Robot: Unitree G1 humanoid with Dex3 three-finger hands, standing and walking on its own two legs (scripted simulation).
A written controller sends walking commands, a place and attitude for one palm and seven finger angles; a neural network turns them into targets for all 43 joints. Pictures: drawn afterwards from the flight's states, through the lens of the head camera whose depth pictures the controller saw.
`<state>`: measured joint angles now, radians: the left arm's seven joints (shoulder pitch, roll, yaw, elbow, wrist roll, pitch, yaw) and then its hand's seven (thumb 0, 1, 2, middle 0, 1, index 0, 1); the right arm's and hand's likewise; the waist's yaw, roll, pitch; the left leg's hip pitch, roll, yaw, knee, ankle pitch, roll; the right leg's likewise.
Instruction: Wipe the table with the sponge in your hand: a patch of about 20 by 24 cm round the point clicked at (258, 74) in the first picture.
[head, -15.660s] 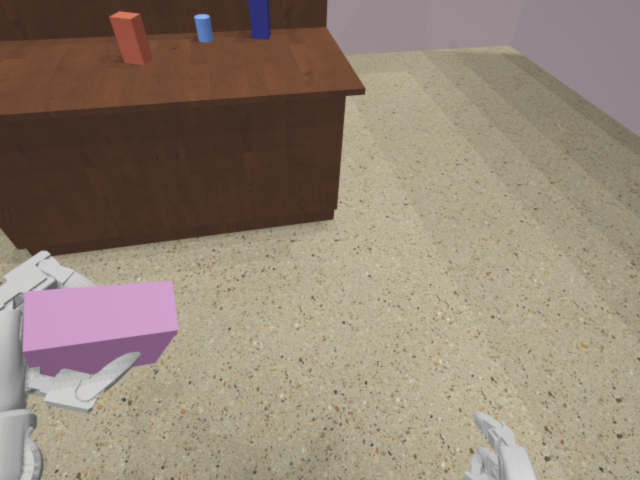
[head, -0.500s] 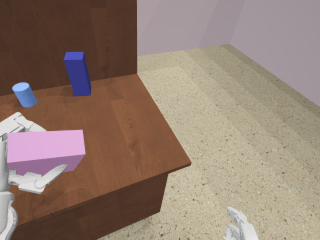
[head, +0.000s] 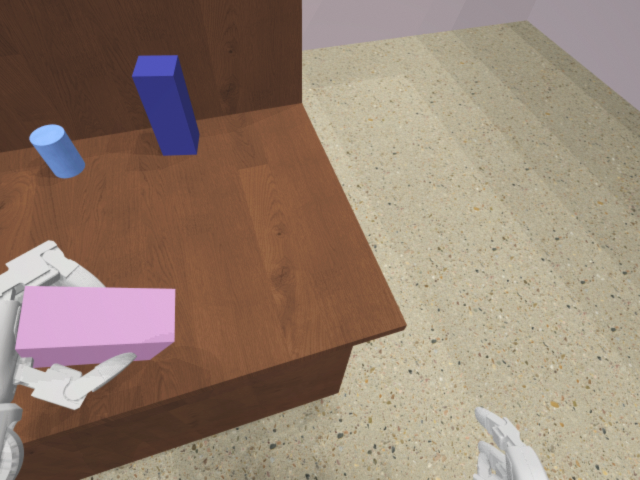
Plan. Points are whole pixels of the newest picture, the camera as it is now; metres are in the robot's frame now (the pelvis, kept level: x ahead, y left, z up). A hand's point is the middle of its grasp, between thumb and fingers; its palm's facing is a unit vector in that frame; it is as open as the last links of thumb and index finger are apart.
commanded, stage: come to a stop and stand still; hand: left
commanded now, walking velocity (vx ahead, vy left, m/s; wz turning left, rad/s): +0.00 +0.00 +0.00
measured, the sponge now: (119, 329) +0.23 +0.22 +0.11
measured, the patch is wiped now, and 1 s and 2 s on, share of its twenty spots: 0.00 0.00 0.00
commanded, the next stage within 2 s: look again from close up in 1.56 s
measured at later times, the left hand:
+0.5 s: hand out of the picture +0.20 +0.31 +0.15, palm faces +0.37 -0.85 -0.38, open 9.2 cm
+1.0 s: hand out of the picture +0.13 +0.30 +0.15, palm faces +0.34 -0.85 -0.39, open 9.2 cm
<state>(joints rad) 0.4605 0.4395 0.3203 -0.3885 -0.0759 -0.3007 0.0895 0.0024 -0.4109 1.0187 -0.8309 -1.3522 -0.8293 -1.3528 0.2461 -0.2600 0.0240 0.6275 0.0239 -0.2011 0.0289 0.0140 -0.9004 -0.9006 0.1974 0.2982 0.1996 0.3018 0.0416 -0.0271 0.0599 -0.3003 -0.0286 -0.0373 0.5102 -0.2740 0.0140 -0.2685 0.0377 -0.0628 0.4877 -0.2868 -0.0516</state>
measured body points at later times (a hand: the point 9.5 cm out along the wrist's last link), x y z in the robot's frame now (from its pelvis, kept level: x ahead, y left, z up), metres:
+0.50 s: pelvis -0.02 +0.04 +0.00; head +0.03 +0.07 +0.45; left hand +0.17 +0.35 +0.17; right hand +0.17 -0.17 -0.07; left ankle -0.01 +0.11 -0.74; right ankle -0.02 -0.08 -0.74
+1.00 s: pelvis -0.08 +0.04 +0.00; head -0.04 +0.07 +0.45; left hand +0.11 +0.34 +0.17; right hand +0.11 -0.17 -0.07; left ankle -0.01 +0.11 -0.74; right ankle -0.02 -0.08 -0.74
